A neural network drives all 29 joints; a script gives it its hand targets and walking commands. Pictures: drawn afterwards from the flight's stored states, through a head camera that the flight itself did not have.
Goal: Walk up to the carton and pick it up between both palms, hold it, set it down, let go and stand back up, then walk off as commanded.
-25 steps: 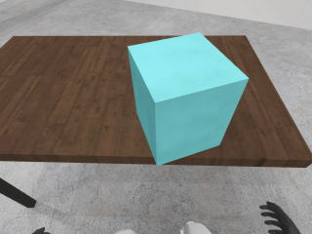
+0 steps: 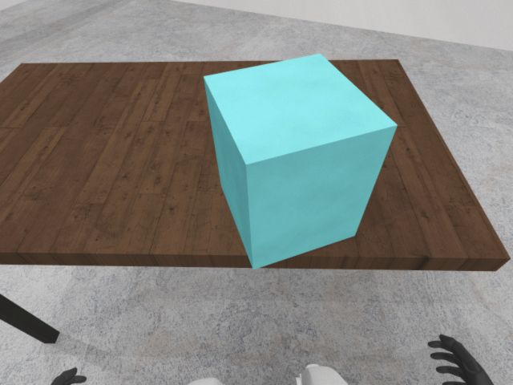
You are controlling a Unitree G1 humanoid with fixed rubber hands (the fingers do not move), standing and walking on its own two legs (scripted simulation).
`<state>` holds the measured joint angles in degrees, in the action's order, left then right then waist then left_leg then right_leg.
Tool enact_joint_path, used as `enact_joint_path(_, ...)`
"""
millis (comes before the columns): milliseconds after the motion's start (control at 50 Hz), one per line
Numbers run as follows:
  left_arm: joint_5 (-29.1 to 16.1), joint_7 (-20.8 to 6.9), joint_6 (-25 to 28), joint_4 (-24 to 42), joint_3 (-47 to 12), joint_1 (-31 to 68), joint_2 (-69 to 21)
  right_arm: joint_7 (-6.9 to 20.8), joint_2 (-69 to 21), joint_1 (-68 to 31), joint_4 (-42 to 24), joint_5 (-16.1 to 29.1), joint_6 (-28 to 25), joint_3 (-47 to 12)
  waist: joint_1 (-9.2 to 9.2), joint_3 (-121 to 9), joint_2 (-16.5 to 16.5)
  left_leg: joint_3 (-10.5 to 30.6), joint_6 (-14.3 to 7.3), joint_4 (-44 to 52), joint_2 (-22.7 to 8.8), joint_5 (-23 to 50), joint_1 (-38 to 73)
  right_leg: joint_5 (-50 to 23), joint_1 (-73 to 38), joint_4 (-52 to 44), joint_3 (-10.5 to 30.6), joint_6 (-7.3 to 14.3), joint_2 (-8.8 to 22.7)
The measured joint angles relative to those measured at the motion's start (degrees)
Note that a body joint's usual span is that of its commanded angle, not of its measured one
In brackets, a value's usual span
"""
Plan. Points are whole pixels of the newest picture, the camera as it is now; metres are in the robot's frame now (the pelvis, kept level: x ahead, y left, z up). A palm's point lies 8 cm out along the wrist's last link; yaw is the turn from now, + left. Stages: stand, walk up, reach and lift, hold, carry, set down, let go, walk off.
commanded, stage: walk up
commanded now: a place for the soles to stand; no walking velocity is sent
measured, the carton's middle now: (286, 163) +0.44 -0.04 +0.10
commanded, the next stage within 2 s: reach and lift in 0.16 s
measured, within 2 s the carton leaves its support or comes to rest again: neither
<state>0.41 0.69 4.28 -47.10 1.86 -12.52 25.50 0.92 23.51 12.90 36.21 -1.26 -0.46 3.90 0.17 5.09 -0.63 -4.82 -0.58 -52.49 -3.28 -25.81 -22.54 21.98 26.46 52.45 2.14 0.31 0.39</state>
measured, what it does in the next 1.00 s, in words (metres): stands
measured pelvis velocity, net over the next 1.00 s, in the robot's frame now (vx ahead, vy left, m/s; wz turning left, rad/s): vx -0.02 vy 0.00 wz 0.00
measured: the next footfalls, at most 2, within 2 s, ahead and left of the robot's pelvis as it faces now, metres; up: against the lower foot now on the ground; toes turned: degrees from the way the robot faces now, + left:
none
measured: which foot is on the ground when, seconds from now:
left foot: down 0.00-1.00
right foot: down 0.00-1.00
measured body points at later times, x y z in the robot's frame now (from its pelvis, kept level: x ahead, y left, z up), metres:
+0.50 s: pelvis +0.01 -0.01 +0.01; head +0.03 -0.03 +0.46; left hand +0.24 +0.27 -0.03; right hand +0.16 -0.33 -0.08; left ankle +0.03 +0.12 -0.69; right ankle +0.07 -0.13 -0.69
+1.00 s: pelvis -0.02 +0.00 +0.03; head -0.05 +0.01 +0.48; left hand +0.19 +0.23 +0.01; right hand +0.16 -0.30 +0.02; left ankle +0.03 +0.12 -0.69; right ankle +0.07 -0.12 -0.69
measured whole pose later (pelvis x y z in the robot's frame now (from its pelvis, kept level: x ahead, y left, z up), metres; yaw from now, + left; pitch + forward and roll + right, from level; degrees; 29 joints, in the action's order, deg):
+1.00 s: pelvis -0.02 +0.00 +0.03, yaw +0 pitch -7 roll +1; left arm 0.4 7.7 -15.1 -11.2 -0.3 -11.6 14.1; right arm 11.0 23.0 11.7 32.3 7.7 -8.4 5.1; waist 0.2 2.2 3.0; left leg -3.6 0.7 -37.5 -1.8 -16.8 -14.7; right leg 13.5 18.3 37.3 1.6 3.4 0.5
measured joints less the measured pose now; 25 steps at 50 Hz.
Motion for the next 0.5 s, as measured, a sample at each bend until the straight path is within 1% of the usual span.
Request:
enact_joint_path(200, 0.0, -0.2, -0.4, 0.0, -0.1, -0.8, 0.0, 0.0, 0.0, 0.0, 0.0, 0.0, 0.0, 0.0, 0.00, 0.0, 0.1, 0.0, 0.0, 0.0, -0.6, -0.4, 0.0, 0.2, 0.2, 0.1, 0.0, -0.3, -0.6)
enact_joint_path(220, 0.0, 0.1, -3.4, 0.7, -0.1, -0.5, 0.0, 0.4, -0.3, -1.2, 3.0, -1.4, -2.6, 0.9, -0.01, 0.1, 0.2, 0.0, 0.4, 0.0, -0.6, -0.4, -0.1, 0.4, 0.3, 0.3, -0.1, -0.2, -0.5)
enact_joint_path(260, 0.0, 0.9, -11.6, 1.3, 0.3, 2.1, -0.5, 1.6, -0.5, -4.7, 10.8, -4.0, -7.6, 3.2, 0.00, 0.7, 0.3, 0.0, 1.0, 0.0, -0.4, -0.3, -0.1, 0.7, 0.6, 0.9, 0.0, 0.2, -0.3)
enact_joint_path(300, 0.0, 1.3, -16.8, 2.8, 1.3, 5.0, -1.4, 2.2, -0.5, -6.8, 14.8, -5.2, -10.9, 4.5, 0.01, 1.7, 0.2, 0.0, 1.0, 0.0, -0.3, -0.1, -0.1, 0.8, 0.7, 1.1, 0.0, 0.2, -0.2)
enact_joint_path(320, 0.0, 1.3, -18.4, 4.5, 1.7, 6.1, -1.8, 2.3, -0.5, -7.2, 15.2, -5.2, -12.1, 4.8, 0.01, 2.3, 0.2, 0.0, 1.0, 0.0, -0.3, -0.1, -0.1, 0.8, 0.7, 1.2, 0.0, 0.1, -0.2)
enact_joint_path(360, 0.0, 1.3, -20.3, 9.0, 1.7, 8.3, -2.5, 2.3, -0.5, -7.5, 15.2, -5.2, -14.5, 5.3, 0.01, 3.1, 0.2, 0.1, 1.0, 0.0, -0.3, 0.0, -0.1, 0.8, 0.7, 1.3, -0.1, 0.0, -0.2)
enact_joint_path(420, 0.0, 1.3, -20.9, 15.1, 1.4, 11.2, -3.6, 2.5, -0.5, -7.6, 15.2, -4.1, -16.4, 5.5, 0.01, 3.1, 0.2, 0.1, 1.6, 0.6, -0.3, 0.2, 0.3, 0.7, 0.5, 0.9, -0.1, 0.0, -0.2)
enact_joint_path(500, 0.0, 1.3, -20.9, 18.7, 1.5, 12.9, -5.4, 2.8, -0.5, -6.4, 15.2, -1.9, -17.3, 4.6, 0.01, 2.9, 0.2, 0.1, 2.0, 4.7, -0.3, 2.1, 3.3, -0.9, -2.6, -3.0, -0.2, 0.0, -0.3)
